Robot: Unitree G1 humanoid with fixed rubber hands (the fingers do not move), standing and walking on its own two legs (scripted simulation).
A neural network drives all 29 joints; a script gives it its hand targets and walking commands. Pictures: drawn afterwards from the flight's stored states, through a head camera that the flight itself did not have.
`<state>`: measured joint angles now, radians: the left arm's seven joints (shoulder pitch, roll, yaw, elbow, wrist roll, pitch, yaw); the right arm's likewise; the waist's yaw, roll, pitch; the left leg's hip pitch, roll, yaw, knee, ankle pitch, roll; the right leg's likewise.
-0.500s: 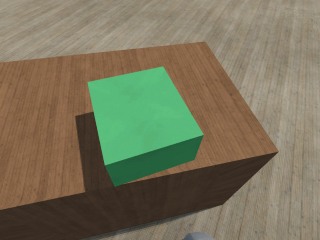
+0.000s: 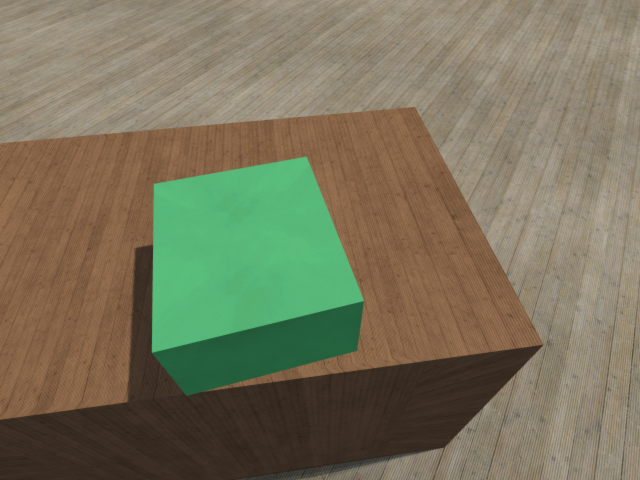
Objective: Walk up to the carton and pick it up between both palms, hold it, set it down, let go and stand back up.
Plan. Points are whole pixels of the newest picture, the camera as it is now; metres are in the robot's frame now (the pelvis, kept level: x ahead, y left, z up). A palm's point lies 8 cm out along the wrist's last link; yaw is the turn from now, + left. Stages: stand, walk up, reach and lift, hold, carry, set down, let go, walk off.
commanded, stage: walk up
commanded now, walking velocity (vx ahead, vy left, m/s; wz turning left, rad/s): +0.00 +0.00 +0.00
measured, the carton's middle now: (252, 264) +0.43 +0.13 -0.03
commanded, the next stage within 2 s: none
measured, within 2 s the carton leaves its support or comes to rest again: neither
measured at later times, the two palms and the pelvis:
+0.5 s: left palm out of the picture -0.07 +0.32 -0.13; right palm out of the picture +0.09 -0.19 -0.14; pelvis -0.01 +0.06 +0.00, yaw +7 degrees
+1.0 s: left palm out of the picture +0.02 +0.33 -0.14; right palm out of the picture +0.04 -0.16 -0.13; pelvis +0.00 +0.07 +0.00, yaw +9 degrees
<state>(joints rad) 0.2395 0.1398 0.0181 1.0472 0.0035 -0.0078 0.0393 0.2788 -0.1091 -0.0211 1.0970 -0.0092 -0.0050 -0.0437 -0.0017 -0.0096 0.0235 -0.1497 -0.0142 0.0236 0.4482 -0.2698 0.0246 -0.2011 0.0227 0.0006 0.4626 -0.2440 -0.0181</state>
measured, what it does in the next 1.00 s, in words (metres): steps on the spot: left foot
